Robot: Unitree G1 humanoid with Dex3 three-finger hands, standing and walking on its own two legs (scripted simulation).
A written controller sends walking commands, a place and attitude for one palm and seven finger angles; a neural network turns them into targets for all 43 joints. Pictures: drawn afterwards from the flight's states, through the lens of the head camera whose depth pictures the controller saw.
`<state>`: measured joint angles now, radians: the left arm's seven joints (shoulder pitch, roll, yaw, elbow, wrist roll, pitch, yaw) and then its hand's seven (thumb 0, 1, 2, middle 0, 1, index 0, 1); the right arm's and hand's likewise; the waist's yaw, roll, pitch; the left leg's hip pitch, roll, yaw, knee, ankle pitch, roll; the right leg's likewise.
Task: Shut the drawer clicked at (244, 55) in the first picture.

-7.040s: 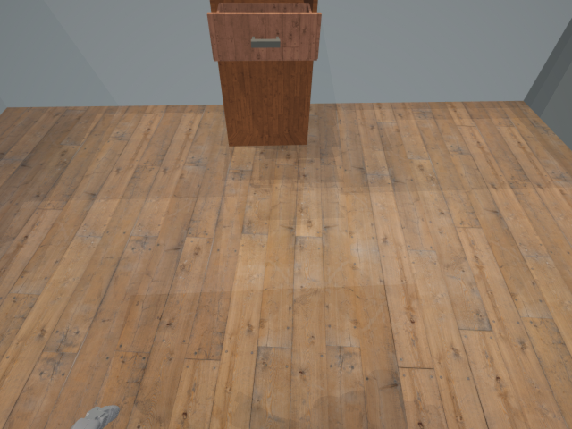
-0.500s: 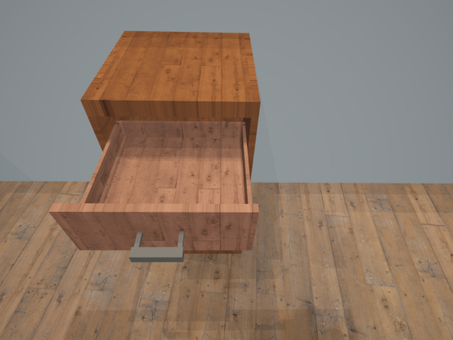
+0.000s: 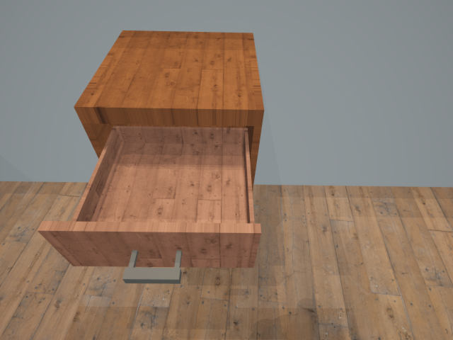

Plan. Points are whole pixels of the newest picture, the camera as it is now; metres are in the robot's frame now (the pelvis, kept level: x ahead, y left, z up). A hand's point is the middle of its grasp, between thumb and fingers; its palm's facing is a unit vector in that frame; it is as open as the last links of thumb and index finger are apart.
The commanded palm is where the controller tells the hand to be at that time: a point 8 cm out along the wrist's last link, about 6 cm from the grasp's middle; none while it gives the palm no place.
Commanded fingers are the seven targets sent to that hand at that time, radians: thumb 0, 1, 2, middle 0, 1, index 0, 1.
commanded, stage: come to a stop and stand still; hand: left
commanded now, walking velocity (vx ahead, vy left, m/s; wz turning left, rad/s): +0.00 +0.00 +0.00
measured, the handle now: (154, 265) +0.27 +0.16 -0.05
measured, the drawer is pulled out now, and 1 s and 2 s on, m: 0.30 0.30 0.30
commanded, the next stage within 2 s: look again from close up in 0.04 s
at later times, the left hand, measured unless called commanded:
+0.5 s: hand out of the picture +0.01 +0.17 -0.17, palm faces +0.03 -0.98 -0.20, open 7.3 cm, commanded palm none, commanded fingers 0.00 0.90 0.90 -0.20 -0.30 -0.20 -0.30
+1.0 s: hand (128, 311) +0.17 +0.17 +0.00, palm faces +0.20 -0.98 +0.01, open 6.6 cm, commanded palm +0.07 +0.20 -0.05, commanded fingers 0.00 0.90 0.90 -0.52 -0.65 -0.52 -0.65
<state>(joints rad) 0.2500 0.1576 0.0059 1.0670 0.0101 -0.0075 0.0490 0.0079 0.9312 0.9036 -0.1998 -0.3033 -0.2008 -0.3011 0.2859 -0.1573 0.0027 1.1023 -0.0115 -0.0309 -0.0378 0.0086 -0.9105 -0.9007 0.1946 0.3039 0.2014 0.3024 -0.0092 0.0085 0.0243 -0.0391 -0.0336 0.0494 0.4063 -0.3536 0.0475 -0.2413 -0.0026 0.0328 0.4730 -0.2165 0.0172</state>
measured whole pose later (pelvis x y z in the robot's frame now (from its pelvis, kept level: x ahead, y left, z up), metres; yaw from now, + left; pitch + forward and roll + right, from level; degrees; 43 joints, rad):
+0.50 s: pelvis +0.00 -0.01 +0.00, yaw +0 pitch -1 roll +0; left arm 0.27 0.16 0.00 1.09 0.01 0.00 0.04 0.01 0.92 0.90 -0.20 -0.30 -0.20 -0.30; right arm 0.32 -0.14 0.01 1.14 -0.01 -0.03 -0.03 0.01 -0.91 -0.90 0.19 0.30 0.20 0.30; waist -0.01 0.01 0.03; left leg -0.03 -0.02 0.04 0.38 -0.34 0.04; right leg -0.23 0.01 0.03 0.44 -0.20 0.01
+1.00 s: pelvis -0.03 -0.02 -0.03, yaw +3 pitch +8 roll +1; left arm 0.42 0.15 0.14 0.13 -0.23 -0.44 -0.11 0.01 0.92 0.90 -0.20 -0.39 -0.34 -0.45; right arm 0.21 -0.26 -0.05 0.64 0.01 -0.30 0.02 0.02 -0.91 -0.90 0.20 0.30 0.20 0.30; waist -0.03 -0.03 -0.15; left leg -0.44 -0.04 0.02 0.78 -0.47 0.02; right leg -0.61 -0.02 -0.01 0.79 -0.31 -0.01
